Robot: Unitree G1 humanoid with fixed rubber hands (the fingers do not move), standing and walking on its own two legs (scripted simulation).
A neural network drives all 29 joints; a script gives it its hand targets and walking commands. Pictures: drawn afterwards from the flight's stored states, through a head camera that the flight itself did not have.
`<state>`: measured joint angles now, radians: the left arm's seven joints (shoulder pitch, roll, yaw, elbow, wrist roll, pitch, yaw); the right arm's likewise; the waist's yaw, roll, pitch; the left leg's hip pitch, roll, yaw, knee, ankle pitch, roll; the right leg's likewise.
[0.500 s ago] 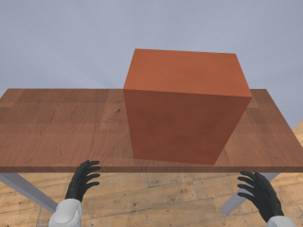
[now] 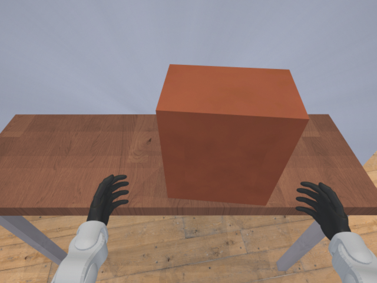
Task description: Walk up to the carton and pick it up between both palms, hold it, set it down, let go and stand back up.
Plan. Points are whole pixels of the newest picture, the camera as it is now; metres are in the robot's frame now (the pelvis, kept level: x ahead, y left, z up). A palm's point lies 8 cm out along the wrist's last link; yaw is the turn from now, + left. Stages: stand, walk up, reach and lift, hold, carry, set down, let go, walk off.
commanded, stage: reach and lift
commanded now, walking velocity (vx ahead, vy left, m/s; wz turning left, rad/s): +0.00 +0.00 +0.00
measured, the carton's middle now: (221, 140) +0.42 -0.06 +0.08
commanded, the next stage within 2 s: none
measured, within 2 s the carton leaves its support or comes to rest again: neither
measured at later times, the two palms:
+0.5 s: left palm (95, 164) +0.32 +0.20 +0.12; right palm (343, 172) +0.30 -0.28 +0.12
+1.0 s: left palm (95, 120) +0.37 +0.19 +0.19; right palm (348, 128) +0.36 -0.28 +0.19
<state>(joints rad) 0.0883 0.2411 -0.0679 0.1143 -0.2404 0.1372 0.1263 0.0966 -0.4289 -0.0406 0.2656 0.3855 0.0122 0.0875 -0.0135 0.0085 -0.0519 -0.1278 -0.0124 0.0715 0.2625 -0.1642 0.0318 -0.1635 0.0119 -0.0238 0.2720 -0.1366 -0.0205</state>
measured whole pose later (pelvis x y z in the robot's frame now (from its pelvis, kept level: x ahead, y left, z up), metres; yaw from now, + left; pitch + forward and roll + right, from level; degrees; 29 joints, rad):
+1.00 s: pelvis -0.02 -0.01 +0.00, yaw +0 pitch +3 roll +0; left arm -0.67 0.39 0.13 0.17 -0.33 0.87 0.14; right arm -0.68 -0.53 -0.06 0.45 0.42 0.58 0.02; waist -0.05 -0.01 -0.06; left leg -0.19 0.00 0.07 0.26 -0.13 0.02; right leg -0.21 0.02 -0.03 0.25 -0.09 -0.03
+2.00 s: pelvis -0.01 -0.01 +0.00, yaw +2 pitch +9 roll +0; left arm -1.04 0.49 0.06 0.61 -0.40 0.77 0.08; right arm -1.07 -0.56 0.01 0.82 0.41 0.57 0.00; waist -0.07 0.03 -0.12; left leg -0.27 0.00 0.03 0.20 -0.09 0.01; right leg -0.25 0.02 -0.06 0.12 -0.03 -0.03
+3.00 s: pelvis -0.01 +0.00 +0.00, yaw +3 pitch +14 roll -1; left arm -0.86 0.29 0.03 0.79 -0.30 0.40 0.11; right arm -0.89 -0.43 -0.06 0.97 0.26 0.24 0.05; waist -0.06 0.05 -0.18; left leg -0.40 -0.01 0.02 0.27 -0.12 0.02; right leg -0.39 0.01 -0.07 0.21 -0.07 -0.02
